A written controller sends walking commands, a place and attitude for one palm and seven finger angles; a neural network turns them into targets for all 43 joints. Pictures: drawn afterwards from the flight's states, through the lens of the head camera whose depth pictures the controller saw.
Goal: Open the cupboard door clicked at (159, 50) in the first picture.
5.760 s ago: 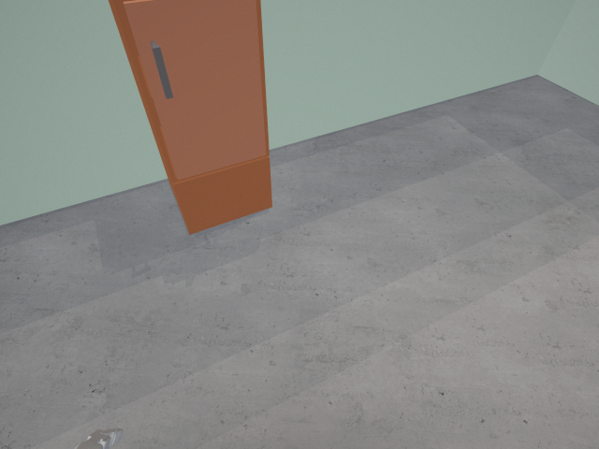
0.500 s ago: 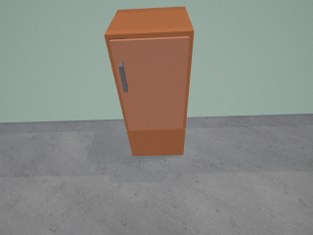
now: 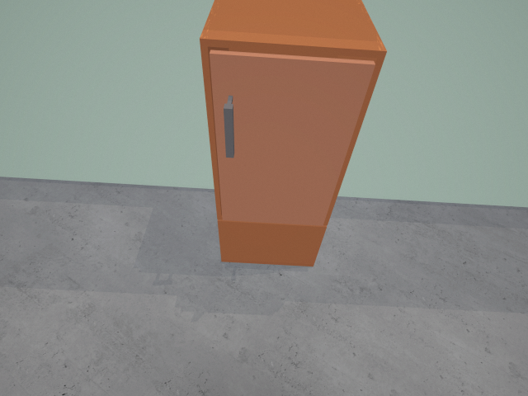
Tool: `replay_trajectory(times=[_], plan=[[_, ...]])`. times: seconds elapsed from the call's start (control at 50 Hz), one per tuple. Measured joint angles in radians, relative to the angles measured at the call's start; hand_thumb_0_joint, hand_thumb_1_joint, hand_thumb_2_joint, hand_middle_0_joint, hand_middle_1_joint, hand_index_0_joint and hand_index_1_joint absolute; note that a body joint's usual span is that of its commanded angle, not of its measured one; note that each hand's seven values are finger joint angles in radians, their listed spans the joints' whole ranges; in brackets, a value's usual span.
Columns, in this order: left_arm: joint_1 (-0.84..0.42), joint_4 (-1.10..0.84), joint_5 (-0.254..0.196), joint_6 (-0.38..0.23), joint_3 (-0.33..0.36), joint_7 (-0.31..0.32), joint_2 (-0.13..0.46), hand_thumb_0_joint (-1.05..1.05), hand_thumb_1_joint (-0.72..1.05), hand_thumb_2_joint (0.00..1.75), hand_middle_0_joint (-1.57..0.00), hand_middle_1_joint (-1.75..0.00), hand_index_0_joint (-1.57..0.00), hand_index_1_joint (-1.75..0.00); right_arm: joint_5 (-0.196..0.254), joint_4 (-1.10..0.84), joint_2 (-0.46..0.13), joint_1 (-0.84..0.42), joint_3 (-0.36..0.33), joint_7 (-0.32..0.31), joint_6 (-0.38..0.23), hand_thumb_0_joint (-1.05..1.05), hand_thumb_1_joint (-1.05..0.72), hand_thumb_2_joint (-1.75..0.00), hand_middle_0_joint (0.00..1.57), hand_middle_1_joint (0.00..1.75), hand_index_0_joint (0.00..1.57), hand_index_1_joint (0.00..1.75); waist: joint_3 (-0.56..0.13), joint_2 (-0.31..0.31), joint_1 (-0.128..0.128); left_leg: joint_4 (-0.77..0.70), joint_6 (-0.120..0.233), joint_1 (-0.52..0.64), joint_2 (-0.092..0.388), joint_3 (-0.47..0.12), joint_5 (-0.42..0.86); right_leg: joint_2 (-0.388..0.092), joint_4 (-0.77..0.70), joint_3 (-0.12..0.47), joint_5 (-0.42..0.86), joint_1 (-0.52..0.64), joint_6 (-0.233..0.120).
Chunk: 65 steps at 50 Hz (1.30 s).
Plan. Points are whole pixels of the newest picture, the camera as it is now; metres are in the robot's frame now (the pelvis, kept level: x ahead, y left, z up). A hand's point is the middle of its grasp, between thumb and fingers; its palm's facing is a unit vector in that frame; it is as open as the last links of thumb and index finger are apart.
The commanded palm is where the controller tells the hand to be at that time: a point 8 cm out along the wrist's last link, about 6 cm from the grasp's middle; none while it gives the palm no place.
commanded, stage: take the last steps up to it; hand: left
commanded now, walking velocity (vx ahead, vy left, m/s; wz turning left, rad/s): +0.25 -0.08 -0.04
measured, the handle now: (230, 127) +0.70 +0.14 -0.01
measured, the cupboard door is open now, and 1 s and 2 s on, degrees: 0 0 0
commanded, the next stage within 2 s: come to a stop and stand still in 0.26 s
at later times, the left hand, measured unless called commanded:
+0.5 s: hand (202, 340) +0.24 +0.13 -0.16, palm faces +0.01 -0.97 -0.23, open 7.2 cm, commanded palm none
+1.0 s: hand (159, 361) +0.20 +0.20 -0.18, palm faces +0.02 -0.98 -0.20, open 7.4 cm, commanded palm none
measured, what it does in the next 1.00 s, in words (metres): walks ahead: right foot, then left foot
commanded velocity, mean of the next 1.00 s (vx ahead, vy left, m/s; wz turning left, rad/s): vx -0.04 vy -0.05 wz -0.01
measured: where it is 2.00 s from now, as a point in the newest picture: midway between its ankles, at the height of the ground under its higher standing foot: outside the picture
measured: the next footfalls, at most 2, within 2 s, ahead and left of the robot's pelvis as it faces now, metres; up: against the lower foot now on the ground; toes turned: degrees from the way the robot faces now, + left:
right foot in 0.32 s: +0.25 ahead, -0.16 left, +0.00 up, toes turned -9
left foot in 0.70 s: +0.25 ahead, +0.07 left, +0.00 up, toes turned +5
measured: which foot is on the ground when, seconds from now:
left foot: down 0.00-0.32, up 0.34-0.68, down 0.70-1.00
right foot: up 0.00-0.30, down 0.32-0.72, up 0.74-1.00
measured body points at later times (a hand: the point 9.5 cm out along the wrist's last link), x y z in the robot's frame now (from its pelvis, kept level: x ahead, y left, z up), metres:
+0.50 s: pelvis +0.17 -0.05 +0.00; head +0.21 -0.06 +0.45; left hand +0.24 +0.18 -0.15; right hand +0.15 -0.28 -0.17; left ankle +0.12 +0.08 -0.68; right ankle +0.21 -0.15 -0.74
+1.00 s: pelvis +0.16 +0.00 +0.01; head +0.20 +0.04 +0.46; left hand +0.20 +0.26 -0.16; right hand +0.25 -0.23 -0.12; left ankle +0.21 +0.07 -0.74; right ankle +0.07 -0.17 -0.63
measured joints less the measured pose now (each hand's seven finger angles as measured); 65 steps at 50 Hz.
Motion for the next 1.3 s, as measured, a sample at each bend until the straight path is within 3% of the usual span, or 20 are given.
replay_trajectory(times=[0.12,0.2,0.28,0.32,0.34,0.4,0.44,0.54,0.64,0.68,0.72,0.74,0.78,0.86,0.94,1.1,1.22,1.3], plan=[[-0.156,-0.107,0.002,-0.002,0.025,-0.006,0.058,0.01,0.91,0.90,-0.20,-0.30,-0.20,-0.30,-0.009,0.039,-0.028,0.084,0.009,0.000,0.008,-0.03,-0.96,-0.89,0.21,0.30,0.20,0.30,-0.026,-0.003,-0.013,-0.139,-0.005,0.128,-0.018,0.005,0.012,-0.033,-0.115,-0.014,0.140,-0.139,0.028],[-0.242,-0.160,-0.001,-0.001,0.026,-0.014,0.068,0.01,0.91,0.90,-0.20,-0.30,-0.20,-0.30,-0.016,0.073,-0.030,0.141,0.009,0.007,0.028,-0.01,-0.94,-0.90,0.20,0.30,0.20,0.30,-0.014,0.009,-0.031,-0.159,-0.024,0.183,-0.016,0.004,-0.021,-0.041,-0.295,-0.017,0.185,-0.136,0.030],[-0.289,-0.185,-0.002,-0.007,0.021,-0.019,0.067,0.00,0.91,0.90,-0.20,-0.30,-0.20,-0.30,-0.021,0.097,-0.031,0.185,0.007,0.012,0.048,0.00,-0.92,-0.90,0.20,0.30,0.20,0.30,0.012,0.037,-0.061,-0.106,-0.057,0.213,0.011,0.006,-0.098,-0.018,-0.455,-0.039,0.193,-0.073,0.017],[-0.295,-0.189,0.001,-0.029,0.016,-0.020,0.069,0.00,0.91,0.90,-0.20,-0.30,-0.20,-0.30,-0.016,0.110,-0.030,0.211,0.008,0.016,0.054,0.00,-0.92,-0.90,0.20,0.30,0.20,0.30,0.021,0.048,-0.065,0.000,-0.071,0.193,0.036,0.000,-0.168,0.003,-0.530,-0.056,0.234,-0.018,-0.001],[-0.300,-0.186,0.002,-0.042,0.015,-0.016,0.062,0.00,0.91,0.90,-0.20,-0.30,-0.20,-0.30,-0.011,0.118,-0.033,0.209,0.009,0.018,0.060,0.00,-0.92,-0.90,0.20,0.30,0.20,0.30,0.032,0.062,-0.064,0.121,-0.060,0.149,0.052,-0.022,-0.203,0.014,-0.498,-0.063,0.217,-0.023,-0.015],[-0.293,-0.175,-0.006,-0.055,0.000,-0.005,0.038,0.00,0.91,0.90,-0.20,-0.30,-0.20,-0.30,0.001,0.122,-0.042,0.187,0.011,0.016,0.082,0.01,-0.91,-0.90,0.20,0.30,0.20,0.30,0.059,0.081,-0.062,0.497,-0.035,-0.015,0.035,-0.111,-0.251,0.031,-0.479,-0.083,0.160,0.012,-0.035],[-0.276,-0.162,-0.009,-0.047,-0.010,0.006,0.020,0.00,0.91,0.90,-0.20,-0.30,-0.20,-0.30,0.003,0.116,-0.047,0.162,0.012,0.012,0.088,0.01,-0.91,-0.90,0.20,0.30,0.20,0.30,0.063,0.082,-0.054,0.589,-0.038,-0.098,0.026,-0.124,-0.211,0.040,-0.527,-0.086,0.168,0.051,-0.028],[-0.250,-0.141,-0.004,-0.009,-0.008,0.032,0.017,0.00,0.94,0.90,-0.21,-0.30,-0.21,-0.30,0.011,0.073,-0.046,0.091,0.016,0.003,0.104,0.01,-0.91,-0.90,0.20,0.30,0.20,0.30,0.056,0.079,-0.038,0.407,-0.058,-0.178,0.016,-0.133,-0.155,0.051,-0.605,-0.093,0.185,0.099,-0.029],[-0.248,-0.145,-0.001,0.020,0.000,0.034,0.023,0.00,0.93,0.90,-0.21,-0.30,-0.21,-0.30,0.006,0.036,-0.054,0.016,0.007,0.000,0.126,0.01,-0.93,-0.90,0.20,0.30,0.20,0.30,0.072,0.066,-0.011,0.275,-0.069,-0.174,-0.009,-0.129,-0.132,0.039,-0.575,-0.094,0.158,0.102,-0.009],[-0.245,-0.148,-0.002,0.029,0.004,0.035,0.029,0.00,0.92,0.90,-0.21,-0.30,-0.21,-0.30,0.007,0.022,-0.059,-0.006,0.004,0.003,0.125,0.01,-0.93,-0.90,0.20,0.30,0.20,0.30,0.077,0.055,-0.006,0.186,-0.068,-0.141,-0.015,-0.120,-0.064,0.029,-0.543,-0.092,0.141,0.093,0.005],[-0.246,-0.148,-0.009,0.043,0.009,0.035,0.044,0.00,0.92,0.90,-0.21,-0.30,-0.21,-0.30,0.003,0.011,-0.054,-0.022,0.004,0.004,0.115,0.01,-0.93,-0.90,0.20,0.30,0.20,0.30,0.081,0.024,-0.004,0.120,-0.020,-0.109,-0.030,-0.099,-0.002,0.008,-0.492,-0.082,0.115,0.075,0.019],[-0.247,-0.148,-0.013,0.050,0.012,0.036,0.052,0.00,0.92,0.90,-0.21,-0.30,-0.20,-0.30,0.000,0.003,-0.049,-0.027,0.007,0.005,0.112,0.01,-0.93,-0.90,0.20,0.30,0.20,0.30,0.081,0.010,0.001,0.120,0.008,-0.109,-0.037,-0.091,-0.006,0.009,-0.437,-0.058,0.037,0.055,0.024],[-0.247,-0.150,-0.015,0.064,0.014,0.042,0.061,0.01,0.91,0.90,-0.20,-0.30,-0.20,-0.30,-0.005,-0.011,-0.042,-0.038,0.016,0.001,0.108,0.01,-0.92,-0.90,0.20,0.30,0.20,0.30,0.077,0.005,0.006,0.101,0.041,-0.104,-0.032,-0.083,-0.007,0.044,-0.269,0.005,-0.096,0.004,0.027],[-0.240,-0.146,-0.010,0.064,0.021,0.038,0.075,0.01,0.91,0.90,-0.20,-0.30,-0.20,-0.30,-0.007,-0.028,-0.026,-0.053,0.031,-0.012,0.101,0.01,-0.92,-0.90,0.20,0.30,0.20,0.30,0.059,0.008,0.000,0.007,0.050,-0.086,-0.025,-0.081,0.050,0.090,-0.010,0.080,-0.073,-0.053,0.042],[-0.217,-0.146,-0.007,0.066,0.028,0.033,0.096,0.01,0.91,0.90,-0.20,-0.30,-0.20,-0.30,-0.003,-0.037,-0.004,-0.050,0.040,-0.018,0.086,0.01,-0.91,-0.90,0.20,0.30,0.20,0.30,0.034,-0.003,-0.003,-0.067,0.050,-0.074,-0.019,-0.067,0.100,0.092,0.061,0.112,-0.019,-0.044,0.069],[-0.191,-0.131,-0.004,0.085,0.030,0.017,0.105,0.01,0.91,0.90,-0.20,-0.30,-0.20,-0.30,-0.004,-0.013,-0.015,0.011,0.025,-0.015,0.086,0.00,-0.92,-0.89,0.21,0.30,0.20,0.30,-0.001,0.009,-0.033,-0.142,0.039,-0.053,0.001,-0.054,0.169,0.053,-0.124,0.102,-0.024,0.063,0.076],[-0.181,-0.121,-0.009,0.071,0.009,0.011,0.072,0.01,0.91,0.90,-0.20,-0.30,-0.20,-0.30,-0.018,0.045,-0.051,0.091,0.008,0.005,0.111,0.00,-0.92,-0.89,0.21,0.30,0.20,0.30,-0.034,0.040,-0.059,-0.193,0.018,-0.050,-0.007,-0.064,0.228,0.049,-0.375,0.033,-0.080,0.161,0.030],[-0.135,-0.116,-0.009,0.042,-0.002,0.013,0.045,0.00,0.91,0.90,-0.20,-0.30,-0.20,-0.30,-0.014,0.084,-0.061,0.140,-0.002,0.010,0.131,0.00,-0.91,-0.90,0.20,0.30,0.20,0.30,-0.061,0.034,-0.049,-0.166,-0.017,-0.071,-0.035,-0.050,0.165,0.061,-0.659,-0.016,0.000,0.273,-0.009]])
